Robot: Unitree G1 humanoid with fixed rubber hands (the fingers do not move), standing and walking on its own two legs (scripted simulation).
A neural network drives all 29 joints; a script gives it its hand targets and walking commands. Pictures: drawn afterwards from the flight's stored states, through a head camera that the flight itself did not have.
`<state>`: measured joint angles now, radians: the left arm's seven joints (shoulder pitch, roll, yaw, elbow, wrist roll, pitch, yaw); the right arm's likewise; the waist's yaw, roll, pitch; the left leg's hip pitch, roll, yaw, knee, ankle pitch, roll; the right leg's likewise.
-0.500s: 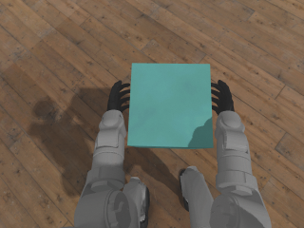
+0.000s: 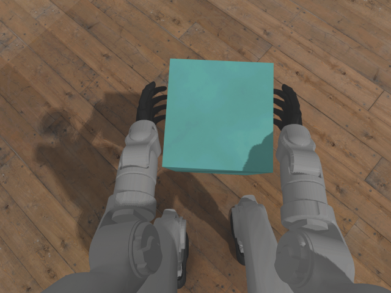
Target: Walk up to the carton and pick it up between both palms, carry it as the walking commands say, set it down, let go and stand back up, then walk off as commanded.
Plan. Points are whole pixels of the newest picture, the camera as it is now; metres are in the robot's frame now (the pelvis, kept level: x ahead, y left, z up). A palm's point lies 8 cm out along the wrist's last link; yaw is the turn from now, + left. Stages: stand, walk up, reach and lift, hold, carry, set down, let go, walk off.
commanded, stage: set down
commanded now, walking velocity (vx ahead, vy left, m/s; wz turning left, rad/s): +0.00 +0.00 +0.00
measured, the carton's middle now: (215, 127) +0.45 -0.05 -0.15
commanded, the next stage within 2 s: none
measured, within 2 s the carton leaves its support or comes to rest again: neither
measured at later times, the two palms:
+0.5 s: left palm (157, 125) +0.47 +0.09 -0.15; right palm (277, 128) +0.43 -0.20 -0.16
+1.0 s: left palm (165, 127) +0.49 +0.08 -0.24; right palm (268, 130) +0.45 -0.20 -0.25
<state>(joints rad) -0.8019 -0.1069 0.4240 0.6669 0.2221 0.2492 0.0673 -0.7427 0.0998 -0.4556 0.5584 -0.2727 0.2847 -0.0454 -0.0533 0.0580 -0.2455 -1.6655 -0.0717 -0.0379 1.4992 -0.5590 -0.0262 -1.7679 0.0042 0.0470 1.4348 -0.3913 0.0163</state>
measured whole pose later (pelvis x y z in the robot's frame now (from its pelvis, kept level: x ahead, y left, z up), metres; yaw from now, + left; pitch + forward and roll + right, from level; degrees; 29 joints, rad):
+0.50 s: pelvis -0.02 +0.01 -0.07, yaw +1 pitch +46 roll +2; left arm -0.98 -0.06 0.41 0.72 0.20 0.25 0.11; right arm -0.92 0.02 -0.48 0.64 -0.24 0.28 -0.04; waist -0.07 0.06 -0.18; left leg -1.94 -0.09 -0.03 1.74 -0.60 -0.03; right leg -2.04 0.00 0.06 1.66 -0.41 0.03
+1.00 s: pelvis -0.03 +0.00 -0.13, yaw +2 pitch +47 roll +2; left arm -1.17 0.00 0.41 0.78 0.17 0.25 0.13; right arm -1.10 -0.05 -0.48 0.68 -0.22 0.29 -0.05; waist -0.07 0.07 -0.04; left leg -2.14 -0.11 -0.03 1.93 -0.61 -0.05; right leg -2.25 0.00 0.06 1.85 -0.42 0.03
